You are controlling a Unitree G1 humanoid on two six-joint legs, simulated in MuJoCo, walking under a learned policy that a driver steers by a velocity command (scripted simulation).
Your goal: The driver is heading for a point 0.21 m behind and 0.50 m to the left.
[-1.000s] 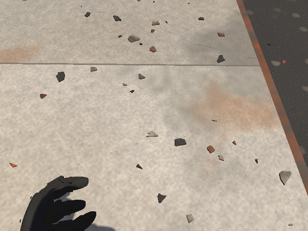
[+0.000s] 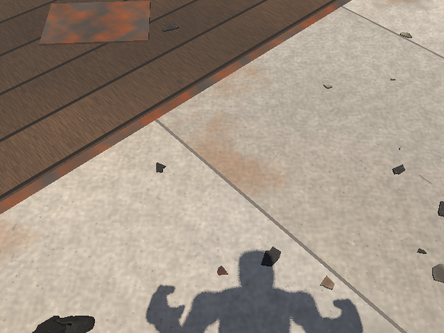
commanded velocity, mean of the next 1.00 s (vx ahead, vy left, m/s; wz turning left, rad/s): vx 0.53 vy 0.00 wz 1.00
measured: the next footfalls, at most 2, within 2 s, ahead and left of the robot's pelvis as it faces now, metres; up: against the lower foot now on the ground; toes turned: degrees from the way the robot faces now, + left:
left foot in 0.34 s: +0.03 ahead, +0.14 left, +0.00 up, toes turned +20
right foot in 0.76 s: +0.38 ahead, +0.06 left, +0.00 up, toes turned +48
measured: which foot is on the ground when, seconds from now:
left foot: up 0.00-0.32, down 0.34-0.76, up 0.78-1.00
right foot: down 0.00-0.32, up 0.34-0.74, down 0.76-1.00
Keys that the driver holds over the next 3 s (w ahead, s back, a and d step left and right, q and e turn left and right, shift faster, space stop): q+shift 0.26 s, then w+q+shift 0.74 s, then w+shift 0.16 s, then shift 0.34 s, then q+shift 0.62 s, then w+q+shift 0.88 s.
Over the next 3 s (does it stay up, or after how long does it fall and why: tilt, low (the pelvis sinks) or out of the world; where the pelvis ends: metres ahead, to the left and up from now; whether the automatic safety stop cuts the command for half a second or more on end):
stays up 0.33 1.07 -0.04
